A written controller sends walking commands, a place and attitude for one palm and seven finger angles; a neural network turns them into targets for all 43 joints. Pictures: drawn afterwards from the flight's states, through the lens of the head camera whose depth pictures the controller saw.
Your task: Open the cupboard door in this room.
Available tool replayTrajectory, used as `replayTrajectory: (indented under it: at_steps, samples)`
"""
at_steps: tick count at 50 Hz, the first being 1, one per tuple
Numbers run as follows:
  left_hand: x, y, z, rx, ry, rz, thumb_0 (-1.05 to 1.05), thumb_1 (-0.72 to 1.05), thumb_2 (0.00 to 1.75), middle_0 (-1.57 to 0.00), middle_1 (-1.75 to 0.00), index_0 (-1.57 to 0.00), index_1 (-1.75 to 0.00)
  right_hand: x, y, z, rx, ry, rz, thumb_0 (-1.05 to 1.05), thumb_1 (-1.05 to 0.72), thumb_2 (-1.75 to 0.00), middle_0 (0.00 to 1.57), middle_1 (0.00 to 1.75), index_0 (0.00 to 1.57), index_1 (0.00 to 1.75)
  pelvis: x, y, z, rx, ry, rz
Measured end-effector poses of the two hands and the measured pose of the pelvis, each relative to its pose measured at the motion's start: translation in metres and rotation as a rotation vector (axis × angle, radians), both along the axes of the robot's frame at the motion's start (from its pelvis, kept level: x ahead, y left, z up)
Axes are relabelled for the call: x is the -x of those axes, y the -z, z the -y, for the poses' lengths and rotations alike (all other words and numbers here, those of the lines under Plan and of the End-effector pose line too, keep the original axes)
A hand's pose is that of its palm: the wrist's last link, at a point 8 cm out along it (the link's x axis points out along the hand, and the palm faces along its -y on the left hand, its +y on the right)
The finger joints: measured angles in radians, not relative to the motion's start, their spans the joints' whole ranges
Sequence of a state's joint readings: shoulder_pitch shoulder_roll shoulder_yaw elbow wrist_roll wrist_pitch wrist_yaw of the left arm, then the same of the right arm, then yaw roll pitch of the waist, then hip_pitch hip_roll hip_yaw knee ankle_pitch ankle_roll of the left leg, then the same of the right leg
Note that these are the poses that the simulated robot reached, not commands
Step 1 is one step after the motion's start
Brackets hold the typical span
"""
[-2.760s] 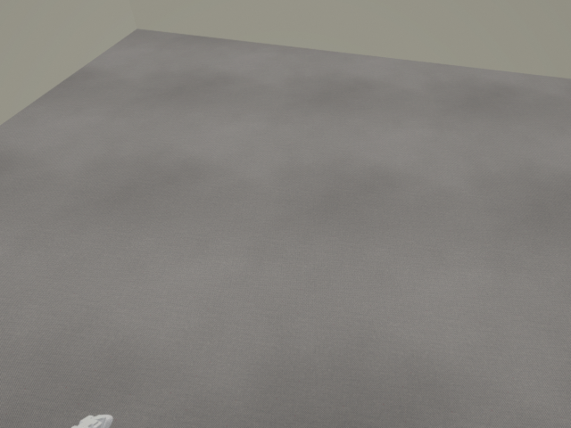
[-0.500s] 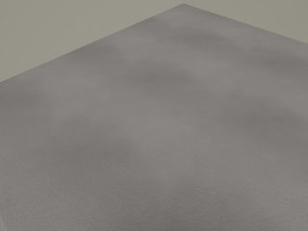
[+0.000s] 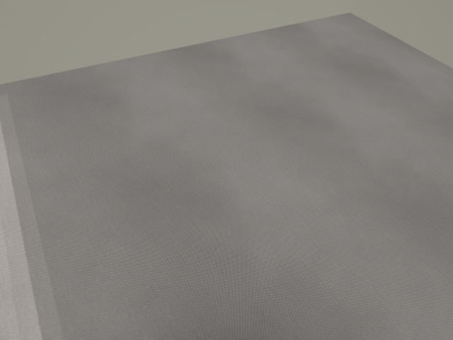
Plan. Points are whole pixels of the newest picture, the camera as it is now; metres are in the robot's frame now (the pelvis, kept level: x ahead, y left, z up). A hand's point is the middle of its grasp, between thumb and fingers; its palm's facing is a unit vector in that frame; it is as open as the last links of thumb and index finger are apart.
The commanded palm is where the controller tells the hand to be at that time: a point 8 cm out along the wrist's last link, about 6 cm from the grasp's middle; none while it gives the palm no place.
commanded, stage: turn or walk to find it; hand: left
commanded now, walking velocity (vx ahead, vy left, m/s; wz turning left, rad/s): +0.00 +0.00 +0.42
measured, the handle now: out of the picture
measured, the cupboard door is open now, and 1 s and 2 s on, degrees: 0 0 0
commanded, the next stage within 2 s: none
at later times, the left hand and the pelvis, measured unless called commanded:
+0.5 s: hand out of the picture +0.05 +0.21 -0.14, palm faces +0.18 -0.95 -0.26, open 7.4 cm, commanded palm none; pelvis -0.02 -0.01 +0.01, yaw +10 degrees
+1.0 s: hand out of the picture -0.11 +0.23 -0.18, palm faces +0.42 -0.88 -0.23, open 7.4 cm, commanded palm none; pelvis -0.04 +0.03 +0.01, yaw +23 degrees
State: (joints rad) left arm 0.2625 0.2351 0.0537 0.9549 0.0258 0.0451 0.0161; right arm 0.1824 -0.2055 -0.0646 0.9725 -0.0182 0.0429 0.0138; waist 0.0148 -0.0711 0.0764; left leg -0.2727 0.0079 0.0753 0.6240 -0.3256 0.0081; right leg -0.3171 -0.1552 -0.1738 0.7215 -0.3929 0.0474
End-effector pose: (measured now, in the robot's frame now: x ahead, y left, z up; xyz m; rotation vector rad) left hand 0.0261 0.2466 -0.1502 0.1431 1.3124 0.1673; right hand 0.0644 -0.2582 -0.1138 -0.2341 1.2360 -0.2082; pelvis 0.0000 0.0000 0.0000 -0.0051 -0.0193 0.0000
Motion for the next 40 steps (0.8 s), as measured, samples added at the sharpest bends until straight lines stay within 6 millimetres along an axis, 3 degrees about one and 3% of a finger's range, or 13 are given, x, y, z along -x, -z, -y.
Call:
replayTrajectory:
  at_steps: [5, 13, 19, 25, 33, 40]
  samples:
    - [0.013, -0.009, -0.026, -0.012, -0.038, -0.037, 0.00, 0.91, 0.90, -0.20, -0.29, -0.20, -0.30, -0.013, -0.015, -0.027, 0.000, -0.047, 0.048, 0.00, -0.91, -0.90, 0.20, 0.30, 0.20, 0.30, 0.005, -0.012, -0.014, 0.019, -0.023, -0.006]
    - [0.008, -0.029, -0.041, -0.040, -0.076, 0.038, 0.00, 0.91, 0.90, -0.19, -0.29, -0.20, -0.30, -0.012, -0.016, -0.049, -0.037, -0.087, 0.042, 0.00, -0.90, -0.90, 0.21, 0.30, 0.20, 0.30, 0.011, -0.021, -0.022, 0.026, -0.081, -0.017]
    - [-0.004, -0.037, -0.031, -0.055, -0.087, 0.094, 0.00, 0.91, 0.90, -0.19, -0.29, -0.20, -0.30, 0.003, -0.004, -0.041, -0.059, -0.097, -0.007, 0.00, -0.90, -0.90, 0.21, 0.30, 0.20, 0.30, 0.017, -0.020, -0.015, 0.018, -0.132, -0.027]
    - [-0.005, -0.042, -0.006, -0.080, -0.104, 0.158, 0.00, 0.91, 0.90, -0.20, -0.29, -0.20, -0.30, 0.016, 0.016, -0.016, -0.083, -0.111, -0.063, 0.00, -0.90, -0.90, 0.21, 0.30, 0.20, 0.30, 0.022, -0.011, 0.006, -0.012, -0.182, -0.042]
    - [0.037, -0.047, 0.018, -0.079, -0.182, 0.119, 0.00, 0.90, 0.90, -0.20, -0.29, -0.21, -0.30, 0.005, 0.016, 0.003, -0.078, -0.171, -0.099, 0.00, -0.91, -0.90, 0.20, 0.30, 0.20, 0.30, 0.025, -0.015, 0.018, -0.018, -0.261, -0.016]
    - [0.083, -0.033, 0.017, -0.046, -0.276, 0.054, 0.00, 0.90, 0.90, -0.20, -0.29, -0.21, -0.30, -0.023, 0.011, -0.014, -0.045, -0.270, -0.103, 0.00, -0.91, -0.90, 0.20, 0.30, 0.19, 0.30, 0.028, -0.013, 0.008, -0.019, -0.332, -0.010]
